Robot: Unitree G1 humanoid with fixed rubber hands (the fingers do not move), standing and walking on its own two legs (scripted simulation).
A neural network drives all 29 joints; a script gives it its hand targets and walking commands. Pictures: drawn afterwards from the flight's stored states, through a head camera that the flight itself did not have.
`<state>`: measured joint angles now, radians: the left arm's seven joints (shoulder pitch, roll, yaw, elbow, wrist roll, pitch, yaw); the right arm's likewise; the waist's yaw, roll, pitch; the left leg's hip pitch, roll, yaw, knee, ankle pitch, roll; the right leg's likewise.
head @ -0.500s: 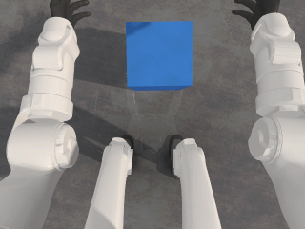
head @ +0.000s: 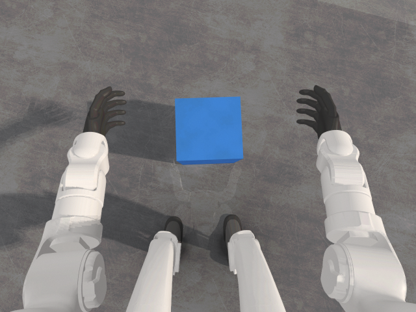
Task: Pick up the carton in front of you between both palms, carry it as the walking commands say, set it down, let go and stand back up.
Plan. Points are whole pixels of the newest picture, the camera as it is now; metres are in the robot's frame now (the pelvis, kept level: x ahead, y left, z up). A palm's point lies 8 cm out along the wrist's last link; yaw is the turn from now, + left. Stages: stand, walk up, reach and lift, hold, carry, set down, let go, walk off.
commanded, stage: let go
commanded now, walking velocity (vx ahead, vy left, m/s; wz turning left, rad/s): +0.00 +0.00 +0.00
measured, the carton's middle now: (207, 134) +0.49 -0.01 -0.57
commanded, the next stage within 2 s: stand in 1.04 s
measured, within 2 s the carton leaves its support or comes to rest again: neither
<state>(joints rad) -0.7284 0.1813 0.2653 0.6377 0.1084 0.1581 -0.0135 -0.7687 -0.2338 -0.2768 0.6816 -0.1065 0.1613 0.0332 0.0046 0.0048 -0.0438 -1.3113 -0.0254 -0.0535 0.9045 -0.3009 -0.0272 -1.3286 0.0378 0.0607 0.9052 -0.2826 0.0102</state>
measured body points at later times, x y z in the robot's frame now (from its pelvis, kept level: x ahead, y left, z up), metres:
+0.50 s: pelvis +0.05 +0.01 +0.07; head +0.15 +0.01 +0.51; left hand +0.26 +0.24 -0.01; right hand +0.27 -0.23 -0.02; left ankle +0.04 +0.13 -0.66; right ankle +0.04 -0.12 -0.66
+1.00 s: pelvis +0.06 +0.01 +0.08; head +0.07 +0.01 +0.53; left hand +0.23 +0.24 +0.01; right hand +0.23 -0.22 +0.01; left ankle +0.04 +0.13 -0.66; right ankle +0.05 -0.12 -0.66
